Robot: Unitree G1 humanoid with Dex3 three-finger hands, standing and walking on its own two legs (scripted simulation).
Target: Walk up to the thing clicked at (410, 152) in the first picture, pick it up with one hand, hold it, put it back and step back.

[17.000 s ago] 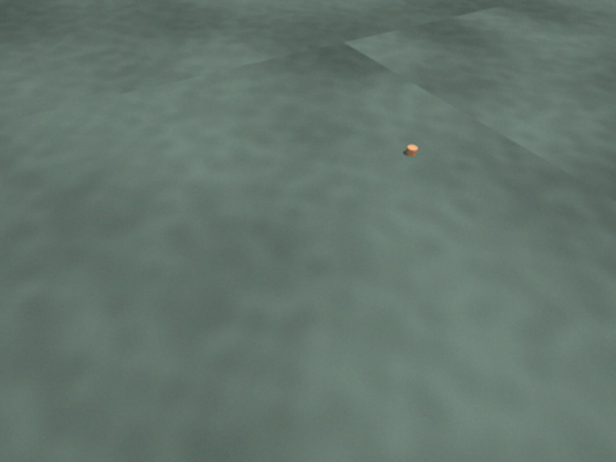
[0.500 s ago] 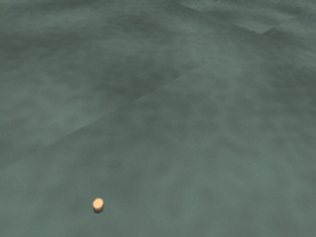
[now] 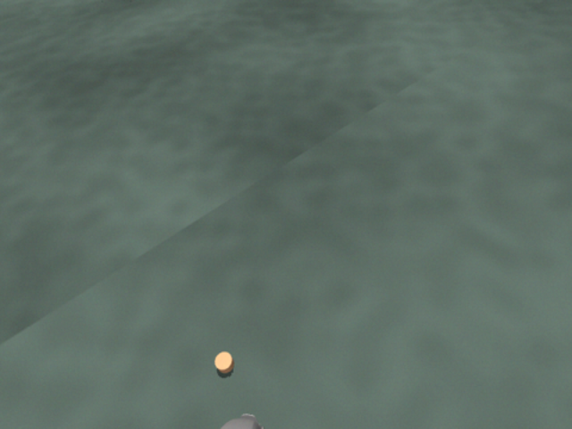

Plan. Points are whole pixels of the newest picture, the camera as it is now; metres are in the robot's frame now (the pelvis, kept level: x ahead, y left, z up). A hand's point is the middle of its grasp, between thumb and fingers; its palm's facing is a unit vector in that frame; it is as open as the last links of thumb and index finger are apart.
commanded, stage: walk up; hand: left
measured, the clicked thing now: (224, 362) +0.45 +0.26 -0.75
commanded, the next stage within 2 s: none
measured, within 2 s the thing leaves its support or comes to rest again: neither
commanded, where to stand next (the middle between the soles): +0.05 +0.04 m, yaw -4 degrees
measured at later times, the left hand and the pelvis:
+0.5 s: hand (111, 418) +0.19 +0.30 -0.15, palm faces -0.05 -0.90 -0.42, open 7.4 cm; pelvis +0.09 +0.03 -0.02, yaw +0 degrees
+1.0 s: hand out of the picture +0.09 +0.33 -0.17, palm faces +0.03 -0.95 -0.31, open 7.4 cm; pelvis +0.03 +0.06 +0.00, yaw +0 degrees
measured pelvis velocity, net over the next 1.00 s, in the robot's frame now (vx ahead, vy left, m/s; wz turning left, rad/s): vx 0.03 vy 0.06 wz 0.01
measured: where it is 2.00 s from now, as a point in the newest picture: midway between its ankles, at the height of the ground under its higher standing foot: outside the picture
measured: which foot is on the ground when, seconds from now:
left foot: up 0.00-0.06, down 0.08-0.50, up 0.52-0.76, down 0.78-1.00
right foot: down 0.00-0.12, up 0.14-0.44, down 0.46-0.82, up 0.84-1.00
